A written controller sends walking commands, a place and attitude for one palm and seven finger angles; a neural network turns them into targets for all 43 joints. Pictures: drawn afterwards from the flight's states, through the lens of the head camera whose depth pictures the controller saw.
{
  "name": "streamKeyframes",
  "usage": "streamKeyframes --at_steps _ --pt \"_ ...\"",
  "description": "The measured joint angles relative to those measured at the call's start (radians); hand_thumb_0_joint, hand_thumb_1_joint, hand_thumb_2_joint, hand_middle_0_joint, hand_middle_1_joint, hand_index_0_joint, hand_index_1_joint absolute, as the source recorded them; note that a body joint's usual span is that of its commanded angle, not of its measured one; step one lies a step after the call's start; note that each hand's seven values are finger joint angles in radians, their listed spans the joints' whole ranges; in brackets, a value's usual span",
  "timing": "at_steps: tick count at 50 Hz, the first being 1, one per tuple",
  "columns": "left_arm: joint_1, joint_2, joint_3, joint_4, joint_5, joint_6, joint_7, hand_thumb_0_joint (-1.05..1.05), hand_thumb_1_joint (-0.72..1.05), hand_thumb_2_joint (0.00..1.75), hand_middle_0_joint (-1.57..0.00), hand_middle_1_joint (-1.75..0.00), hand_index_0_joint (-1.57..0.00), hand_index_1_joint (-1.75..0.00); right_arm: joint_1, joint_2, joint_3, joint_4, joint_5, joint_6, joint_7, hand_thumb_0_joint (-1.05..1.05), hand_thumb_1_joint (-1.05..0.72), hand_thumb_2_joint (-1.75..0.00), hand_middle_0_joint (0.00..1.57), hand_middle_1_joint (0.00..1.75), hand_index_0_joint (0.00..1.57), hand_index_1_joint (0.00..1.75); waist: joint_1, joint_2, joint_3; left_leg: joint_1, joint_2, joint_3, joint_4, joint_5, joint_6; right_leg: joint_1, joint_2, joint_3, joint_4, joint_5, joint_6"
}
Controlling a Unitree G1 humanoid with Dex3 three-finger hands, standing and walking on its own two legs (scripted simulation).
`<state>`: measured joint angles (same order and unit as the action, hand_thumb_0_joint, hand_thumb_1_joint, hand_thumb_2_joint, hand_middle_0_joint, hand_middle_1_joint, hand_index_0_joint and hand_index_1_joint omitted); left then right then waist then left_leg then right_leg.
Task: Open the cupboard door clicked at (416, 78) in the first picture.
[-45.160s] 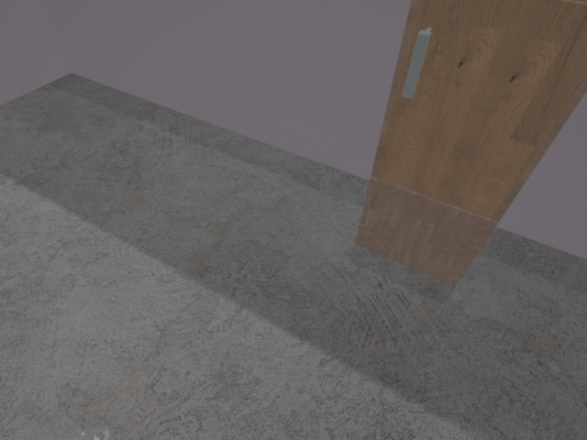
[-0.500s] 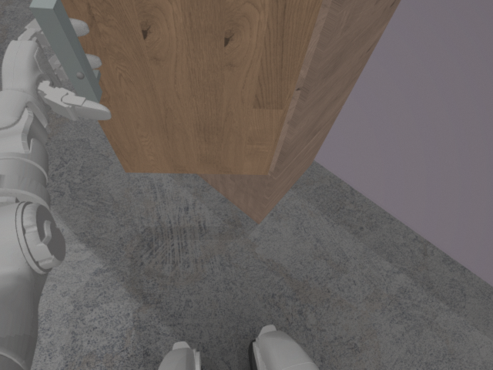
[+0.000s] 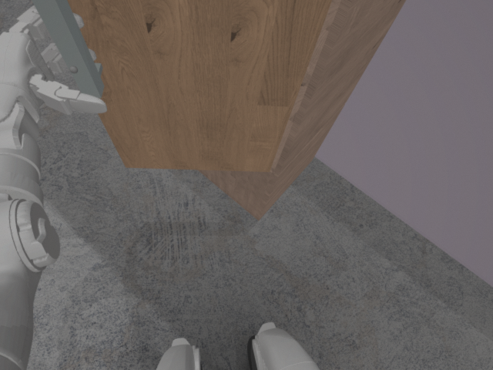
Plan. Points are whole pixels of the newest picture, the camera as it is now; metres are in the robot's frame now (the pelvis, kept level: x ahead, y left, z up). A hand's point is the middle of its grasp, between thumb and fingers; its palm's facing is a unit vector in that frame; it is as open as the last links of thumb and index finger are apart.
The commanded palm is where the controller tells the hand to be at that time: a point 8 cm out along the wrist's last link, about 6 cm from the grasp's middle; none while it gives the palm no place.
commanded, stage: close the thumb around the handle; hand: left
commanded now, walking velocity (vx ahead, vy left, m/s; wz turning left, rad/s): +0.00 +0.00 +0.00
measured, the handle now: (77, 39) +0.59 +0.18 +0.13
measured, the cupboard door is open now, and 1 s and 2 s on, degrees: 42 45 87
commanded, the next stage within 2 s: pull the door open along its arc in 0.58 s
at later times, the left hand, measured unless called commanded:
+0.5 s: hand (82, 72) +0.53 +0.17 +0.12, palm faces -0.11 -0.99 -0.01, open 6.4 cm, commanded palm +0.52 +0.22 +0.12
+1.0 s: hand (85, 84) +0.51 +0.17 +0.12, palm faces -0.11 -0.99 -0.01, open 6.3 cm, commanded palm +0.46 +0.23 +0.12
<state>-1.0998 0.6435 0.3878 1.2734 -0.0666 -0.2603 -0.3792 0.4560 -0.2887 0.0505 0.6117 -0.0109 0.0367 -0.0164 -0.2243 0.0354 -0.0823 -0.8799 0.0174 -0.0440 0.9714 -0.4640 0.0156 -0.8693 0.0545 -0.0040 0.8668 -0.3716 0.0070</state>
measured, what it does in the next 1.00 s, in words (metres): stands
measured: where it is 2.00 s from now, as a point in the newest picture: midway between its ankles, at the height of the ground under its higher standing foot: outside the picture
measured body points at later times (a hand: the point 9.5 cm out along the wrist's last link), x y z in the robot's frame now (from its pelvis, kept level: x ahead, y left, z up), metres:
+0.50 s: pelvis +0.00 +0.00 +0.00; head +0.12 +0.01 +0.44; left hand +0.53 +0.22 +0.13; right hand -0.01 -0.26 -0.10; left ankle -0.01 +0.10 -0.68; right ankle +0.02 -0.13 -0.68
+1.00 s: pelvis +0.00 -0.01 +0.01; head +0.11 +0.00 +0.44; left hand +0.51 +0.22 +0.13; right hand -0.02 -0.27 -0.10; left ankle -0.01 +0.10 -0.68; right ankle +0.02 -0.13 -0.68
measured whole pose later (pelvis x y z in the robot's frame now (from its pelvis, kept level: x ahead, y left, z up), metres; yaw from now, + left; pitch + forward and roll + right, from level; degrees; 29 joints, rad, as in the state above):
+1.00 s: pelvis +0.00 -0.01 +0.01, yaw -1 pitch +19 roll -2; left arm -0.89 0.54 0.42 1.11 -0.11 -0.27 -0.36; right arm 0.47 -0.29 0.04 0.58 0.01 0.07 -0.01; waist -0.19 0.04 -0.11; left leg -0.79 0.03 -0.01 0.92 -0.46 0.01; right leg -0.81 0.06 0.03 0.85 -0.37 0.00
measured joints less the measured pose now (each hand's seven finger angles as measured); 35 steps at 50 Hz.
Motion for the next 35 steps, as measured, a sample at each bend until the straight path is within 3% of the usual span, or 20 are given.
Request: streamKeyframes --at_steps 7,22,35 --pt "0.016 -0.036 -0.01 -0.019 -0.002 0.002 0.021 -0.02 -0.2 0.43 -0.32 -1.23 -0.33 -1.24 0.007 0.009 -0.002 0.011 -0.004 0.008 0.011 0.0 -0.9 -0.9 0.2 0.3 0.2 0.3 0.007 0.005 -0.008 0.013 -0.003 -0.001 -0.006 -0.004 0.002 0.015 -0.003 -0.001 -0.007 -0.005 0.002" --pt "0.072 -0.062 0.002 -0.039 -0.002 -0.016 0.03 0.0 0.57 0.76 -0.36 -1.31 -0.38 -1.32 -0.007 0.015 -0.003 -0.008 0.001 0.016 0.014 0.0 -0.9 -0.9 0.2 0.3 0.2 0.3 0.017 0.011 -0.017 0.051 0.0 0.01 -0.019 -0.005 0.001 0.043 -0.001 0.01 -0.009 -0.008 0.0" --pt "0.032 -0.028 0.023 0.002 0.016 -0.015 0.012 0.0 0.64 0.81 -0.31 -1.31 -0.35 -1.33 -0.029 -0.002 0.0 -0.026 0.006 0.006 -0.004 0.0 -0.9 -0.9 0.2 0.3 0.2 0.3 -0.002 0.003 -0.005 0.028 0.004 0.008 -0.006 0.003 -0.006 0.017 0.004 0.008 0.009 0.0 -0.006"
